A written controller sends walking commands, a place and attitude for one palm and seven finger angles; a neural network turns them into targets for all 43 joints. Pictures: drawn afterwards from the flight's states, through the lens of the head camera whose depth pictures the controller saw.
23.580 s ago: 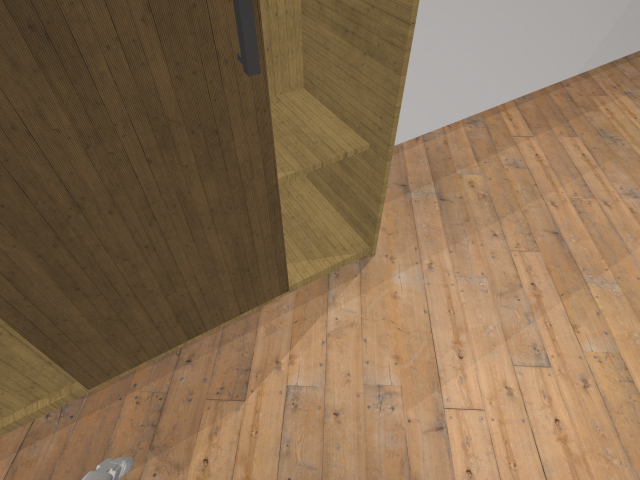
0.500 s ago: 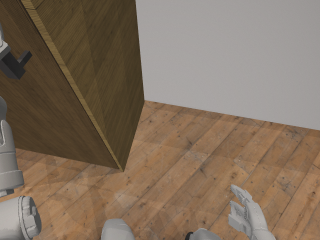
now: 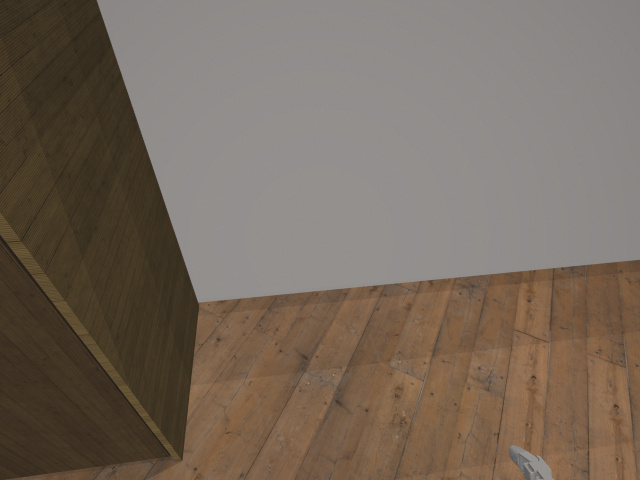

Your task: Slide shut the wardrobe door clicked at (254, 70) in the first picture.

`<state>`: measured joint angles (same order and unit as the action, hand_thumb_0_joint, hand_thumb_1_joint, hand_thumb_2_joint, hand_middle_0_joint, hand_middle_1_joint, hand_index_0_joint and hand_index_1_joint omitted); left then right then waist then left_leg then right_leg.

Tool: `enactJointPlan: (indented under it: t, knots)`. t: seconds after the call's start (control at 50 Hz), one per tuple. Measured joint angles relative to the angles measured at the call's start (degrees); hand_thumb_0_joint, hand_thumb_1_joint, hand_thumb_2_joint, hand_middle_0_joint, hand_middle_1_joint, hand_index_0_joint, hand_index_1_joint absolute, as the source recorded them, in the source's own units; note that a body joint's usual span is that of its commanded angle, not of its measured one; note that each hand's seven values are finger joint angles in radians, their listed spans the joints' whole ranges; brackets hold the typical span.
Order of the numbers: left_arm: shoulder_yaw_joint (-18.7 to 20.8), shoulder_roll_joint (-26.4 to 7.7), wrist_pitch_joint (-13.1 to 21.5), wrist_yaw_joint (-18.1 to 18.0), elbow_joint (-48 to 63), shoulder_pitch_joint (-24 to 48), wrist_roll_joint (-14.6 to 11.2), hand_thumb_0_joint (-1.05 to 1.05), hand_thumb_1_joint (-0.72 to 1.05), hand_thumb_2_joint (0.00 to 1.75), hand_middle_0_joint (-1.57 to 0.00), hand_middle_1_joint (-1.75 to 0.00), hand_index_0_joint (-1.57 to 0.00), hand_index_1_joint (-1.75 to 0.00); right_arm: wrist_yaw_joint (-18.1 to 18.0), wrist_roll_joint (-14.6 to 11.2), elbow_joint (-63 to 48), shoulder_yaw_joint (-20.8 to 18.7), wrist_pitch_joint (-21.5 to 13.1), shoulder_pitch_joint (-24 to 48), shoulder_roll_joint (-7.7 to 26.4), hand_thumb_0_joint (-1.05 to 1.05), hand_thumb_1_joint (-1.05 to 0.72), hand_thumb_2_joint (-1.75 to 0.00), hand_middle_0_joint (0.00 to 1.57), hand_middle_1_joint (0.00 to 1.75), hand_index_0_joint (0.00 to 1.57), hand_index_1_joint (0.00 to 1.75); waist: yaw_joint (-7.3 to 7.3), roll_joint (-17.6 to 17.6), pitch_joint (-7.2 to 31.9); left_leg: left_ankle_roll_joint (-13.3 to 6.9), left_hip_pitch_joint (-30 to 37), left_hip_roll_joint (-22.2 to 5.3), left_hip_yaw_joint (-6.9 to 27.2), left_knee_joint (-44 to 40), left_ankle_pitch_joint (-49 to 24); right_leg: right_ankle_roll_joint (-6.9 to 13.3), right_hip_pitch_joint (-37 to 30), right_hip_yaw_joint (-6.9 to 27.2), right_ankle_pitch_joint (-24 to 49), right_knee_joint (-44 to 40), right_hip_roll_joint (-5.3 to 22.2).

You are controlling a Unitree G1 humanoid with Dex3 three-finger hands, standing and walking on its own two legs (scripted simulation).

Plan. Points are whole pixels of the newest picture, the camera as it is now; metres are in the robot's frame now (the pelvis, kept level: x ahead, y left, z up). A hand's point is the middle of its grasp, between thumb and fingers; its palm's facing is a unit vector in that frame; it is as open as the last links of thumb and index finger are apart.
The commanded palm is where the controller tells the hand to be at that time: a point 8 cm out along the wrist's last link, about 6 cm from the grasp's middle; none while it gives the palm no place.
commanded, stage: stop walking and hold the door there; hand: left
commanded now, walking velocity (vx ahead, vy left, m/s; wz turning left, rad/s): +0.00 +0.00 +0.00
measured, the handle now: out of the picture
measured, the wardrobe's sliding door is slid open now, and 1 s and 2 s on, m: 0.00 0.01 0.01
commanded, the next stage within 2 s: none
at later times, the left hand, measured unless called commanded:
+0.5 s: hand out of the picture +0.30 +0.44 +0.23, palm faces +0.77 -0.60 -0.21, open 6.1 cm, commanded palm +0.25 +0.46 +0.21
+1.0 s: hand out of the picture +0.30 +0.44 +0.23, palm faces +0.66 -0.71 -0.26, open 6.0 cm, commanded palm +0.24 +0.49 +0.21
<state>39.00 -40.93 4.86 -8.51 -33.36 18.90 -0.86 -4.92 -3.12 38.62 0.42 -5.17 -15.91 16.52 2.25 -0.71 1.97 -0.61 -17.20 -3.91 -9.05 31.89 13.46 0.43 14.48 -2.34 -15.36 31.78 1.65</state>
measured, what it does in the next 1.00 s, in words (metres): walks backwards: right foot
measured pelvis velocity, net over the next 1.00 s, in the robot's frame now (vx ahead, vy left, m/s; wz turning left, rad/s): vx -0.08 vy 0.07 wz -0.03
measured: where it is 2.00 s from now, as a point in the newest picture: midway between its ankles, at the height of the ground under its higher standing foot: outside the picture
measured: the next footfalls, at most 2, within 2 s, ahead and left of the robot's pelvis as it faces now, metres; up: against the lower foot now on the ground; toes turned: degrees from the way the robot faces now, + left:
right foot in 0.96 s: -0.04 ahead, -0.06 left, +0.00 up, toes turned -7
left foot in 1.28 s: -0.11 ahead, +0.36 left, +0.00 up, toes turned +9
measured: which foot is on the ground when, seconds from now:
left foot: down 0.00-0.96, up 0.98-1.00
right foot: down 0.00-0.78, up 0.80-0.94, down 0.96-1.00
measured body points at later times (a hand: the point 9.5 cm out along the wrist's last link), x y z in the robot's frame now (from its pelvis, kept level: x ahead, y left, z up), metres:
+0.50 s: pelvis -0.01 +0.01 +0.01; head -0.03 +0.01 +0.46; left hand +0.26 +0.47 +0.24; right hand +0.09 -0.28 -0.08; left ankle +0.02 +0.12 -0.73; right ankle +0.01 -0.11 -0.73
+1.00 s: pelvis -0.08 +0.07 +0.00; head -0.04 +0.05 +0.45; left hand +0.26 +0.48 +0.24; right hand +0.05 -0.17 -0.12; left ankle -0.02 +0.16 -0.72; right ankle -0.08 -0.05 -0.73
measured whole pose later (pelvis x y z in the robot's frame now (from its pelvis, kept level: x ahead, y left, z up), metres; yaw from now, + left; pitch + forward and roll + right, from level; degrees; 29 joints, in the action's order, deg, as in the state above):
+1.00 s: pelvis -0.08 +0.07 +0.00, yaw -1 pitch +1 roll +0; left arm 33.5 -38.4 8.7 -5.5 -35.4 28.4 -2.0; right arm -3.4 -2.4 40.4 2.5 -4.0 -10.5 14.8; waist 1.2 3.2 -3.6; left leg -0.6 -25.6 3.5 0.5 40.0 16.0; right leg -0.8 16.8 -5.4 -16.1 32.1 3.5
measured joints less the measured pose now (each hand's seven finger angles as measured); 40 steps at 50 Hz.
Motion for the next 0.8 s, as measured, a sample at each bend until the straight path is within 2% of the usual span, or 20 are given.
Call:
enactJointPlan:
  t: [0.04, 0.08, 0.12, 0.14, 0.22, 0.32, 0.42, 0.58, 0.62, 0.66, 0.72, 0.74, 0.76, 0.8]
  knots:
    - [1.0, 0.3, 1.0, 0.3, -1.1, -0.4, 0.1, -0.2, 0.62, 0.7, -0.46, -1.4, -0.31, -1.38, 0.1, 0.3, 1.3, -0.3, 0.4, -0.9, 0.4, 0.01, -0.91, -0.9, 0.2, 0.3, 0.2, 0.3, 0.13, 1.5, 0.0, -0.5, -1.5, 0.6, 3.1, 3.3, 4.5, 0.2, 0.2, -0.2, 0.5, -0.6, -1.1]
    - [1.8, 0.7, 2.2, 0.9, -1.3, -0.9, 0.3, -0.2, 0.6, 0.71, -0.46, -1.4, -0.32, -1.38, 0.3, 0.3, 2.8, -0.6, 0.4, -2.0, 0.8, 0.01, -0.91, -0.9, 0.21, 0.3, 0.2, 0.3, -0.64, 1.8, 0.8, -1.1, -2.3, 2.1, 5.6, 6.1, 6.0, 0.3, 0.7, 0.6, 0.8, -1.6, -1.7]
    - [2.3, 0.6, 3.6, 1.6, -1.1, -1.5, 0.7, -0.2, 0.58, 0.73, -0.46, -1.4, -0.34, -1.39, 0.3, 0.5, 4.0, -0.4, 0.2, -3.0, 1.2, 0.01, -0.91, -0.9, 0.21, 0.3, 0.2, 0.3, -0.98, 1.8, 1.4, -1.7, -0.2, 2.5, 6.7, 2.3, 3.1, 0.1, 1.2, 1.2, 1.0, -1.7, -2.2]
    - [2.4, 0.2, 4.3, 1.7, -1.0, -1.8, 0.8, -0.2, 0.58, 0.74, -0.46, -1.4, -0.35, -1.39, 0.2, 0.6, 4.3, -0.4, 0.1, -3.4, 1.3, 0.01, -0.91, -0.9, 0.21, 0.3, 0.2, 0.3, -0.67, 1.9, 1.7, -1.2, 0.8, 2.3, 7.4, -0.2, 2.2, 0.0, 1.7, 1.1, 0.7, -1.1, -2.5]
    - [2.8, -0.8, 3.5, 1.5, -0.2, -3.1, 0.2, -0.2, 0.57, 0.75, -0.46, -1.4, -0.37, -1.39, -0.2, 0.5, 4.6, 0.1, 0.3, -3.8, -0.1, 0.02, -0.91, -0.9, 0.21, 0.3, 0.2, 0.3, -0.26, -0.3, 1.5, 0.2, 2.5, 3.3, 6.4, -2.5, 1.0, -0.2, 1.2, 2.2, 0.8, -1.3, -1.5]
    - [3.2, -1.6, 2.1, 1.3, -1.8, -2.6, -0.1, -0.19, 0.59, 0.73, -0.46, -1.4, -0.37, -1.39, -0.1, 0.4, 3.4, 0.7, 0.8, -2.3, -0.7, 0.02, -0.91, -0.9, 0.21, 0.3, 0.2, 0.3, 0.04, 0.7, 1.4, 0.7, 2.4, 1.9, 6.6, -2.9, 0.4, 0.3, 0.1, 2.0, 2.9, -4.4, -2.9]
    - [2.9, -1.5, 2.8, 1.6, -3.1, -1.8, -0.1, -0.18, 0.59, 0.72, -0.46, -1.4, -0.38, -1.4, 0.2, 0.5, 2.7, 0.2, 0.9, -0.5, 0.3, 0.01, -0.9, -0.9, 0.21, 0.3, 0.2, 0.3, -0.29, 1.6, 2.0, 0.4, 0.8, 1.5, 6.5, -2.0, 0.5, 0.3, 1.2, 2.1, 3.8, -5.0, -3.3]
    - [1.8, -0.7, 3.5, 2.0, -3.1, -1.0, 0.3, -0.2, 0.58, 0.72, -0.46, -1.4, -0.39, -1.4, -0.2, 0.4, 1.5, -0.3, 1.3, 1.4, 1.6, 0.01, -0.91, -0.9, 0.21, 0.3, 0.2, 0.3, -0.62, 2.1, 1.3, -0.1, 0.2, 2.3, 6.5, -2.0, -0.2, -0.5, 1.7, 2.1, 4.2, -4.9, -2.5]
    - [1.3, -0.3, 3.7, 2.1, -2.9, -0.1, 0.4, -0.2, 0.58, 0.71, -0.46, -1.4, -0.4, -1.4, -0.2, 0.4, 1.2, -0.9, 1.5, 2.3, 2.1, 0.01, -0.91, -0.9, 0.21, 0.3, 0.2, 0.3, -0.6, 2.9, 0.4, -0.2, -1.5, 2.6, 7.4, 0.4, 0.2, -0.7, 2.4, 1.7, 4.3, -4.4, -2.4]
    - [0.5, 0.3, 4.1, 2.4, -2.4, 1.0, 0.4, -0.2, 0.58, 0.71, -0.46, -1.4, -0.41, -1.4, -0.2, 0.2, 1.3, -1.5, 1.7, 3.1, 2.8, 0.01, -0.91, -0.9, 0.21, 0.3, 0.2, 0.3, -0.85, 3.5, -0.3, -0.2, -3.3, 3.6, 9.4, 4.8, 3.7, -1.0, 3.4, 1.7, 4.4, -3.6, -1.9]
    - [-1.4, 1.2, 5.1, 3.3, -1.0, 2.7, 0.7, -0.21, 0.58, 0.71, -0.46, -1.4, -0.42, -1.4, -0.4, 0.1, 2.0, -1.6, 1.2, 3.6, 3.2, 0.01, -0.91, -0.9, 0.2, 0.3, 0.2, 0.3, -0.46, 2.9, -1.0, -0.5, -3.4, 4.3, 11.0, 5.7, 6.4, -2.3, 5.1, 1.5, 4.1, -1.8, 0.3]
    - [-2.1, 1.2, 5.7, 3.7, -0.6, 3.0, 0.9, -0.21, 0.57, 0.72, -0.46, -1.4, -0.42, -1.4, -0.5, 0.2, 2.1, -1.3, 1.2, 3.8, 3.2, 0.01, -0.91, -0.9, 0.2, 0.3, 0.2, 0.3, 0.06, 2.7, -1.2, -0.5, -2.4, 4.0, 11.1, 3.0, 3.0, -2.8, 5.8, 1.2, 3.8, -0.8, 1.0]
    - [-2.7, 1.1, 6.1, 3.9, 0.1, 3.2, 0.6, -0.22, 0.57, 0.72, -0.46, -1.4, -0.42, -1.4, -0.6, 0.2, 2.4, -1.1, 1.2, 4.2, 3.0, 0.01, -0.91, -0.9, 0.2, 0.3, 0.2, 0.3, 0.57, 2.0, -1.7, -0.3, -2.3, 4.8, 10.6, 1.9, 0.5, -3.4, 6.5, 1.4, 3.4, 0.4, 2.3]
    - [-3.5, 1.1, 6.1, 3.6, 1.1, 3.6, 0.2, -0.22, 0.57, 0.74, -0.46, -1.4, -0.41, -1.4, -0.8, 0.1, 2.0, -0.8, 1.7, 4.9, 2.1, 0.01, -0.91, -0.9, 0.2, 0.3, 0.2, 0.29, 0.17, 0.8, -3.0, -0.7, -2.2, 6.1, 9.3, 1.4, 0.0, -2.8, 7.8, 1.9, 1.4, 3.0, 3.7]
